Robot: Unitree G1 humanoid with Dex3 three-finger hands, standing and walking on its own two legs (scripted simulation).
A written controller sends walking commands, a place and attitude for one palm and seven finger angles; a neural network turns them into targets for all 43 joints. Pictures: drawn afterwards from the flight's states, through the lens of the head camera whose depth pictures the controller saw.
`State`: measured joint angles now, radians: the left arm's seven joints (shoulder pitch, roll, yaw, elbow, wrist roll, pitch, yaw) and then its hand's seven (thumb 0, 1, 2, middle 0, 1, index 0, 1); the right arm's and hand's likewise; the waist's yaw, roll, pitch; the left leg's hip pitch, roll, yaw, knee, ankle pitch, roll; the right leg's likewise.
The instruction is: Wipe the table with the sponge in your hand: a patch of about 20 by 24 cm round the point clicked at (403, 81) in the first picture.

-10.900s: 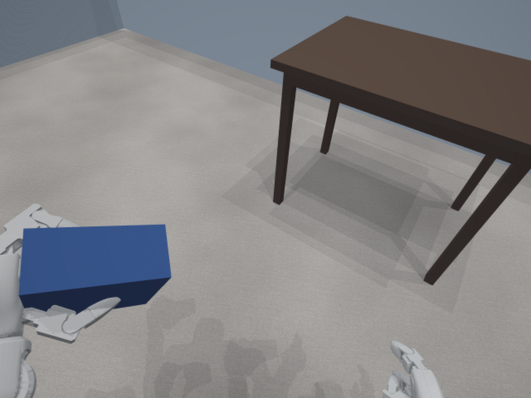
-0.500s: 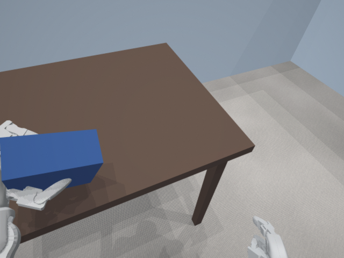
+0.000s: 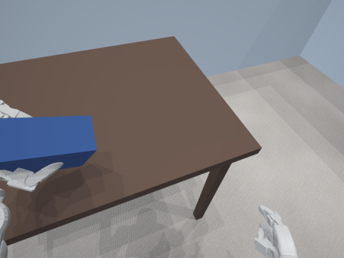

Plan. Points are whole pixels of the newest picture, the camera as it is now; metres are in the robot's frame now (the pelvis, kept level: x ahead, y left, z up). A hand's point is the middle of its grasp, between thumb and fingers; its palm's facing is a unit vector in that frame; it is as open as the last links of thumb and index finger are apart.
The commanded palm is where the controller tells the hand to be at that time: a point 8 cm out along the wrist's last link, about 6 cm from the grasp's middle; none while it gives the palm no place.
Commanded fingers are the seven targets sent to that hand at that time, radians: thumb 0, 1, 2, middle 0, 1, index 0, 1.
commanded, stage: come to a stop and stand still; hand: left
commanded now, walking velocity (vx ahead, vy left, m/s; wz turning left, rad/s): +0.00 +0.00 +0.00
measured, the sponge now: (61, 146) +0.26 +0.24 +0.15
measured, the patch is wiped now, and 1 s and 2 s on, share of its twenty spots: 0.00 0.00 0.00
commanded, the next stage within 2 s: look again from close up in 0.44 s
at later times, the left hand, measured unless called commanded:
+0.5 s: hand (35, 155) +0.23 +0.27 +0.16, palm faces +0.37 -0.86 -0.36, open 10.0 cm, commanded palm +0.17 +0.31 +0.18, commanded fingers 0.00 0.10 1.30 -1.20 -1.60 -1.20 -1.60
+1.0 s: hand (7, 132) +0.25 +0.30 +0.20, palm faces +0.46 -0.72 -0.52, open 10.0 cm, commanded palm +0.17 +0.30 +0.18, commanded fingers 0.00 0.10 1.30 -1.20 -1.60 -1.20 -1.60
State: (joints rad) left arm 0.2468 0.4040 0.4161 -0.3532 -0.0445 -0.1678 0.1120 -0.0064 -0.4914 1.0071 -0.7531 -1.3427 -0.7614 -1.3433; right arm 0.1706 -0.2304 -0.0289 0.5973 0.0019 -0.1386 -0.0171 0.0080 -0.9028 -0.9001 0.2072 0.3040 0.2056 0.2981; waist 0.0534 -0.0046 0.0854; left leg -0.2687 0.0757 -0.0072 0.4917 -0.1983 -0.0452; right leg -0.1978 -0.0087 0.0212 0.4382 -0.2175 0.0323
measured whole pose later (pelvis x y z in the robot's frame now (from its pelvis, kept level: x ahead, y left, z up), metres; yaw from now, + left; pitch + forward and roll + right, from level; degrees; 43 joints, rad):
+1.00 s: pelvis +0.00 +0.01 +0.00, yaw +2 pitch -2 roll -1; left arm 0.15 0.56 0.42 -0.35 0.02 -0.12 0.05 -0.01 -0.49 1.01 -0.75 -1.34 -0.76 -1.34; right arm 0.20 -0.20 0.02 0.61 -0.02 -0.13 -0.03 0.01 -0.90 -0.90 0.21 0.30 0.20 0.30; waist 0.06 -0.02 0.08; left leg -0.26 0.03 -0.02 0.52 -0.21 -0.02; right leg -0.19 -0.05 0.01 0.48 -0.25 0.04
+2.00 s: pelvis +0.03 -0.01 -0.01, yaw +2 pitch -1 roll +0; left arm 0.30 0.61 0.26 -0.46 0.39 0.27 -0.04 0.00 -0.49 1.02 -0.75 -1.34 -0.75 -1.34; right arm 0.15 -0.27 0.00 0.58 0.04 -0.07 -0.12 0.01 -0.90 -0.90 0.21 0.30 0.20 0.30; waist 0.12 0.08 0.00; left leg -0.29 0.03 -0.03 0.59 -0.29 -0.04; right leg -0.23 -0.05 -0.01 0.61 -0.37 0.03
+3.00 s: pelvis +0.01 -0.02 +0.00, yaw +3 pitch -5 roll +0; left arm 0.07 0.62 0.01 -0.35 0.81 0.38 -0.09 0.00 -0.49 1.02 -0.75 -1.34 -0.76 -1.34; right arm 0.01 -0.26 0.04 0.68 0.03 -0.04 -0.08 0.01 -0.90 -0.90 0.20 0.30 0.20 0.30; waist 0.15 0.14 0.00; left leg -0.20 0.06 -0.05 0.48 -0.20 -0.06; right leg -0.15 -0.02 -0.03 0.52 -0.30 0.00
